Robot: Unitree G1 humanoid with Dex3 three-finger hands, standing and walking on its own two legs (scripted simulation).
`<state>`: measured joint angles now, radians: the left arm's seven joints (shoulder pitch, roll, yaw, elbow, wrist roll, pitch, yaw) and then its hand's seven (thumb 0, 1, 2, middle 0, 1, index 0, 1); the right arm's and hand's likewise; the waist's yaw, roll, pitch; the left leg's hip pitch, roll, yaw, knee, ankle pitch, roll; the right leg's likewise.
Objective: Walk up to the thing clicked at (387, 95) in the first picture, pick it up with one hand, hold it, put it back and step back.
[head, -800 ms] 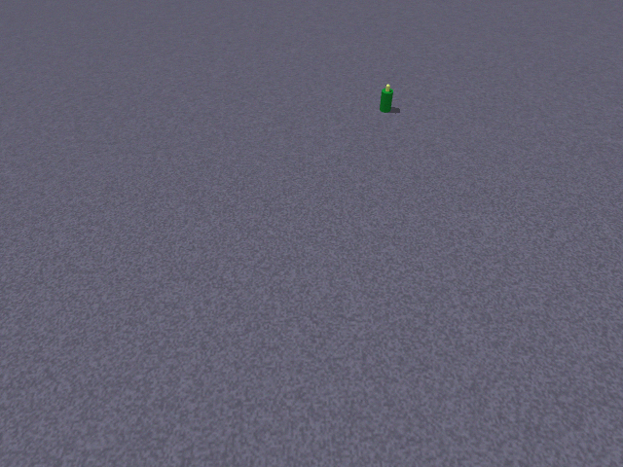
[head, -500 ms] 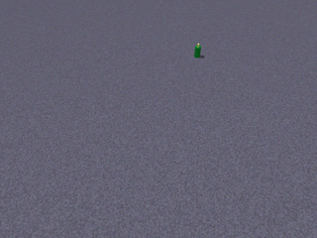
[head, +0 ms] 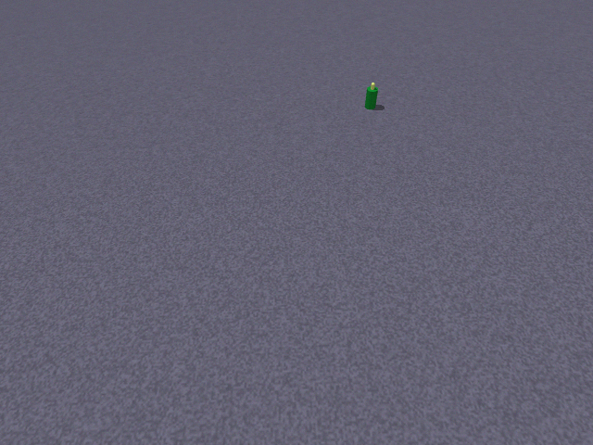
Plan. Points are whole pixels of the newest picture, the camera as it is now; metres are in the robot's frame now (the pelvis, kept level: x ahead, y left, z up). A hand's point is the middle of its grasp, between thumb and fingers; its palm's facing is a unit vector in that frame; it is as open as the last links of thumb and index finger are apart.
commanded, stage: stand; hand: left
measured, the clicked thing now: (371, 95) +2.11 -0.38 -0.70
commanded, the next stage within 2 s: walk up in 0.32 s
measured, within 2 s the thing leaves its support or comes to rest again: neither
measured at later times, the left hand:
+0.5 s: hand out of the picture +0.11 +0.25 -0.14, palm faces -0.11 -0.93 -0.35, open 7.4 cm
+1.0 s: hand (223, 368) +0.28 +0.17 -0.17, palm faces -0.17 -0.93 -0.31, open 7.4 cm
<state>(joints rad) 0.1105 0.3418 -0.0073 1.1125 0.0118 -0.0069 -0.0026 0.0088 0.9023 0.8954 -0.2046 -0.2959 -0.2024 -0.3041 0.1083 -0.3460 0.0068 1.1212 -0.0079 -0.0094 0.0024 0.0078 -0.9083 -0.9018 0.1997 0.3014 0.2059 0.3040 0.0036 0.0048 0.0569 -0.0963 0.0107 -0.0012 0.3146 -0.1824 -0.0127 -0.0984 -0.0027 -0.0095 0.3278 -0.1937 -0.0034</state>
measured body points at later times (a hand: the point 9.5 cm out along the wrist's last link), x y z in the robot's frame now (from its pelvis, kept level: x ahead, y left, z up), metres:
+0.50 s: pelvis +0.02 -0.02 -0.01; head +0.02 -0.03 +0.44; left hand +0.11 +0.30 -0.12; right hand +0.06 -0.35 -0.12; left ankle -0.01 +0.13 -0.75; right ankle +0.02 -0.16 -0.71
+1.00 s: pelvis +0.23 -0.10 -0.02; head +0.23 -0.08 +0.43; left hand +0.29 +0.21 -0.15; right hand +0.30 -0.44 -0.11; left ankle +0.40 +0.00 -0.74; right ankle +0.10 -0.22 -0.75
